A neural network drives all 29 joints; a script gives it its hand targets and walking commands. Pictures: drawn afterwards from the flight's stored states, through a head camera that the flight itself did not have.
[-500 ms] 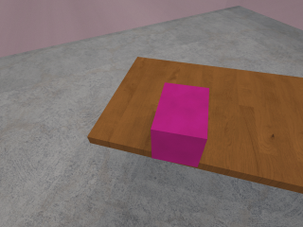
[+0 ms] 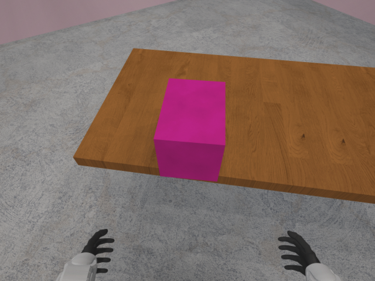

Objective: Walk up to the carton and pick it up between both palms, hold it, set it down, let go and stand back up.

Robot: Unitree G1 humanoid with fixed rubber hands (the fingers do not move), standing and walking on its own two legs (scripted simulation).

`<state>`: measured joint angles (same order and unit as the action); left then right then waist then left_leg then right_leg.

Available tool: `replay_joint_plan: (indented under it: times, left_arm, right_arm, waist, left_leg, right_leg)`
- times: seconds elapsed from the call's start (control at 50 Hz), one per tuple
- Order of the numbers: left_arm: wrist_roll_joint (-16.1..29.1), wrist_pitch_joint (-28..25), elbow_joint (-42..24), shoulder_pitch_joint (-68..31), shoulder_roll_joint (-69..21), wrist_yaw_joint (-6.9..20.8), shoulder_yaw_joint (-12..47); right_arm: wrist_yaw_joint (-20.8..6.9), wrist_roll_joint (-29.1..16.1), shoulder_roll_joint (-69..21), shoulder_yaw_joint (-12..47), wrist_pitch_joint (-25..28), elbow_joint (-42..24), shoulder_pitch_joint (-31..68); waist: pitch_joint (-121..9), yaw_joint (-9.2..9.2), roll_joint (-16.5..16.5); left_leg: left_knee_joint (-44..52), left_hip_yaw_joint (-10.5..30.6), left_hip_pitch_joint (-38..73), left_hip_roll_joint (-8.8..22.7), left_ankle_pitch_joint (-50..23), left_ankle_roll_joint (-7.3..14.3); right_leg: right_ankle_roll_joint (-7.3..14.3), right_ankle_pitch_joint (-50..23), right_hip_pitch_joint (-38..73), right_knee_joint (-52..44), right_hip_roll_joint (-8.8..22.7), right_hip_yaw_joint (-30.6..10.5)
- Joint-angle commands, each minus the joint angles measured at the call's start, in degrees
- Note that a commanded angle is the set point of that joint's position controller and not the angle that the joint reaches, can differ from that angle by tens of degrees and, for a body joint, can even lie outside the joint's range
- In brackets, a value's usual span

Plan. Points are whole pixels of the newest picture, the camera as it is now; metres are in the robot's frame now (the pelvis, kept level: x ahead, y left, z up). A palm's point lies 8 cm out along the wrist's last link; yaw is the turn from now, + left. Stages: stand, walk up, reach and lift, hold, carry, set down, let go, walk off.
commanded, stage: reach and lift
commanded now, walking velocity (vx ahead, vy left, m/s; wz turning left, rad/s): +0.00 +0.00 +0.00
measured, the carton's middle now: (192, 129) +0.52 +0.02 -0.03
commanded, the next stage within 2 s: none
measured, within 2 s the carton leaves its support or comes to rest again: neither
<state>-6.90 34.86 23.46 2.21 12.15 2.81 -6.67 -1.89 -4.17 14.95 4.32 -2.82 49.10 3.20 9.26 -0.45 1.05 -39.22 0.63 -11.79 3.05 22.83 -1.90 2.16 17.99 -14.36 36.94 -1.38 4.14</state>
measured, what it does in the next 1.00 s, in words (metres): stands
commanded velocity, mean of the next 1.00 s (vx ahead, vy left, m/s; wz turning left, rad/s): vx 0.00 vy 0.00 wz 0.00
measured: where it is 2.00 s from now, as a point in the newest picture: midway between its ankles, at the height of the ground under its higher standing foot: outside the picture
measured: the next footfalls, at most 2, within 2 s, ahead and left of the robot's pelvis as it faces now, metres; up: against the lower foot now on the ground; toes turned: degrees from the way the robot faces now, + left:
none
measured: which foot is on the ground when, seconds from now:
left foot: down 0.00-1.00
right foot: down 0.00-1.00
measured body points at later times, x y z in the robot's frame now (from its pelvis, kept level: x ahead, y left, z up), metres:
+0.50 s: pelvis -0.01 -0.02 +0.01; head +0.01 +0.00 +0.46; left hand +0.14 +0.26 -0.08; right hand +0.16 -0.20 -0.08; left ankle -0.01 +0.14 -0.72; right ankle +0.03 -0.10 -0.72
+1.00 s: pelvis +0.01 +0.01 +0.02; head +0.01 +0.02 +0.47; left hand +0.19 +0.24 -0.05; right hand +0.20 -0.18 -0.05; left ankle -0.01 +0.14 -0.72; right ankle +0.03 -0.10 -0.72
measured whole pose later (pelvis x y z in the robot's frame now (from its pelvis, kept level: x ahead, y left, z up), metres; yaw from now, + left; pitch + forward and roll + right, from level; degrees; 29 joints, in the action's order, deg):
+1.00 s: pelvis +0.01 +0.01 +0.02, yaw +0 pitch -6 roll -1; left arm 1.3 3.5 26.8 10.3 11.7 0.6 -1.5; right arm 2.5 0.8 4.4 -1.3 11.7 36.9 -9.6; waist 5.9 2.7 1.0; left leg -24.3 -0.7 -1.7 2.2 16.3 -1.2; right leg 1.3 11.9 -4.6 22.7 -0.9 3.1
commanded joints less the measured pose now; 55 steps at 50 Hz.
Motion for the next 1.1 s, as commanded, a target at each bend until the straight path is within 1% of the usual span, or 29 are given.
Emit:
replay_joint_plan:
  times: [0.0, 0.04, 0.08, 0.1, 0.14, 0.18, 0.22, 0.3, 0.36, 0.4, 0.54, 0.6, 0.64, 0.72, 0.82, 0.88, 0.96, 1.0, 1.04, 1.08]
  left_arm:
    - [-1.32, -4.16, 0.39, 5.24, 9.65, -0.40, -5.58]
    - [-1.02, -7.70, -0.74, 0.12, 11.23, -0.65, -5.96]
    - [-0.04, -10.71, -1.75, -4.23, 12.49, -0.87, -5.58]
    - [0.54, -11.76, -2.04, -5.20, 12.97, -0.93, -5.29]
    - [1.87, -12.96, -2.58, -5.46, 13.56, -0.71, -4.45]
    - [3.50, -13.45, -2.98, -3.91, 13.40, -0.30, -3.27]
    - [4.59, -13.54, -2.41, -0.70, 13.32, 0.22, -2.57]
    - [5.54, -14.29, -2.15, 4.60, 12.51, 0.49, -2.12]
    - [5.44, -15.62, -1.23, 6.24, 11.56, 0.51, -2.01]
    - [5.40, -17.15, -1.56, 5.65, 11.22, 0.36, -1.72]
    - [6.10, -22.62, -2.50, 1.59, 9.77, -0.87, 0.08]
    - [6.78, -24.08, -3.10, 0.45, 9.34, -1.43, 0.96]
    - [7.08, -24.65, -2.82, 0.49, 8.65, -1.70, 1.38]
    - [7.33, -25.69, -2.95, 1.93, 7.32, -1.92, 2.08]
    - [7.41, -27.99, -2.84, 3.48, 5.74, -1.92, 2.49]
    - [7.79, -30.51, -3.23, 3.67, 5.20, -2.18, 2.92]
    - [8.65, -34.44, -3.20, 2.91, 4.47, -2.47, 3.77]
    - [8.86, -36.38, -2.57, 3.17, 4.46, -2.66, 3.93]
    - [9.23, -38.05, -2.09, 3.38, 3.73, -2.68, 4.54]
    - [9.30, -39.60, -2.26, 3.26, 3.40, -2.77, 4.69]
  right_arm:
    - [1.71, 2.78, 2.50, -1.01, 2.07, -10.21, -0.82]
    - [1.96, 4.52, -0.85, -2.42, 3.32, -13.33, -1.56]
    - [2.66, 5.80, -3.49, -3.87, 4.08, -15.22, -2.52]
    - [3.18, 6.32, -4.36, -4.34, 4.28, -16.03, -3.09]
    - [4.45, 6.65, -5.39, -5.05, 4.48, -17.00, -4.96]
    - [5.70, 6.77, -5.59, -5.30, 4.77, -17.60, -6.57]
    - [6.78, 6.60, -5.64, -5.16, 4.86, -17.91, -8.28]
    - [7.65, 6.24, -4.81, -4.61, 5.39, -18.13, -10.52]
    - [7.44, 6.34, -5.06, -4.37, 5.95, -18.11, -11.11]
    - [7.08, 6.65, -5.41, -4.54, 6.44, -18.79, -11.04]
    - [5.38, 6.41, -7.21, -5.31, 8.80, -20.23, -9.64]
    - [5.11, 6.15, -7.39, -5.75, 9.62, -21.06, -8.89]
    - [5.01, 6.07, -7.49, -5.80, 9.91, -20.60, -8.72]
    - [5.10, 5.83, -6.87, -6.21, 10.93, -19.91, -9.12]
    - [5.01, 5.39, -5.97, -6.49, 12.74, -19.00, -9.48]
    - [4.74, 5.20, -5.86, -6.58, 14.56, -19.05, -9.26]
    - [4.38, 4.72, -6.01, -6.89, 17.25, -18.40, -8.45]
    - [4.27, 4.28, -6.21, -6.84, 18.53, -17.94, -8.30]
    - [4.17, 3.89, -6.14, -6.59, 19.77, -17.51, -8.24]
    - [4.12, 3.33, -5.69, -6.66, 21.06, -17.03, -7.88]
  waist:
    - [-6.87, 4.18, 1.67]
    - [-8.87, 4.16, 0.84]
    - [-10.86, 3.70, -0.56]
    - [-11.73, 3.35, -0.95]
    - [-13.89, 2.33, -1.73]
    - [-14.89, 1.27, -2.24]
    - [-13.98, 0.83, -1.61]
    - [-10.16, 1.40, -1.34]
    - [-7.53, 1.96, -0.85]
    - [-6.57, 2.11, -1.19]
    - [-6.23, 2.93, -3.40]
    - [-6.85, 2.91, -4.20]
    - [-6.23, 2.93, -4.09]
    - [-6.14, 2.87, -4.83]
    - [-6.21, 2.80, -3.93]
    - [-6.91, 2.96, -3.68]
    - [-8.31, 2.70, -3.57]
    - [-8.77, 2.76, -3.69]
    - [-9.23, 2.55, -3.13]
    - [-10.20, 2.49, -3.58]
  left_leg:
    - [10.31, -5.76, -9.75, -3.68, -15.55, 0.68]
    - [9.98, -6.57, -12.74, -3.09, -10.59, 1.78]
    - [9.29, -7.13, -16.19, -2.36, -6.07, 2.47]
    - [8.86, -7.28, -17.52, -1.99, -5.19, 2.70]
    - [8.42, -7.28, -18.63, -1.45, -4.73, 2.76]
    - [8.85, -7.05, -17.72, -1.28, -6.03, 2.41]
    - [9.89, -6.79, -15.51, -1.51, -7.95, 2.06]
    - [13.14, -6.51, -11.49, -2.24, -12.44, 1.64]
    - [15.13, -6.38, -9.15, -2.57, -13.64, 1.75]
    - [16.37, -6.39, -8.49, -2.59, -13.62, 1.87]
    - [19.11, -6.08, -8.83, -1.82, -8.37, 2.81]
    - [19.56, -5.97, -8.60, -1.85, -7.84, 2.87]
    - [20.03, -5.73, -8.66, -1.75, -7.72, 2.79]
    - [20.44, -5.54, -6.10, -2.12, -10.95, 1.95]
    - [20.64, -4.87, -2.18, -2.59, -16.24, 0.94]
    - [20.38, -4.74, -0.20, -2.85, -19.11, 0.37]
    - [19.65, -4.23, 1.68, -2.95, -21.84, -0.37]
    - [19.34, -3.95, 2.11, -2.98, -23.10, -0.57]
    - [18.89, -3.58, 2.81, -2.96, -25.03, -0.96]
    - [18.32, -3.18, 3.81, -3.10, -27.01, -1.43]
  right_leg:
    - [-2.61, -15.10, 13.76, -9.67, 2.10, -3.49]
    - [-3.59, -10.04, 13.21, -9.97, 4.01, -6.11]
    - [-4.01, -5.43, 13.46, -9.90, 5.66, -8.39]
    - [-3.98, -4.62, 14.19, -9.51, 6.05, -8.91]
    - [-3.89, -5.40, 15.75, -8.87, 6.42, -9.27]
    - [-3.74, -7.70, 16.67, -8.66, 6.12, -8.40]
    - [-3.98, -9.61, 17.54, -9.49, 5.61, -7.70]
    - [-3.52, -10.62, 19.15, -11.40, 3.06, -4.93]
    - [-3.34, -8.92, 18.90, -13.34, 2.14, -4.12]
    - [-3.23, -7.41, 18.67, -14.44, 1.75, -3.80]
    - [-2.51, -1.16, 17.72, -15.72, 1.57, -4.02]
    - [-2.21, -0.85, 17.45, -15.91, 1.66, -4.23]
    - [-1.97, -0.88, 17.66, -16.08, 1.58, -4.11]
    - [-1.55, -2.92, 17.71, -16.92, 1.28, -3.75]
    - [-1.39, -5.84, 17.37, -18.23, 0.52, -3.05]
    - [-1.27, -7.60, 16.40, -18.67, 0.36, -2.71]
    - [-0.99, -10.03, 15.01, -18.76, 0.46, -2.68]
    - [-0.90, -11.23, 14.83, -18.64, 0.58, -2.80]
    - [-0.76, -13.27, 14.74, -18.48, 0.52, -2.70]
    - [-0.57, -14.92, 14.61, -18.39, 0.48, -2.80]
